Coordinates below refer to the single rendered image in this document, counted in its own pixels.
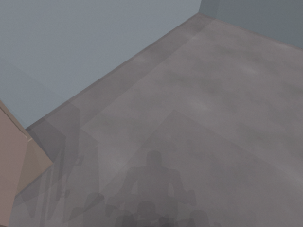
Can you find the cupboard door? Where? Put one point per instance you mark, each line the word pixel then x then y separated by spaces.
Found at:
pixel 13 147

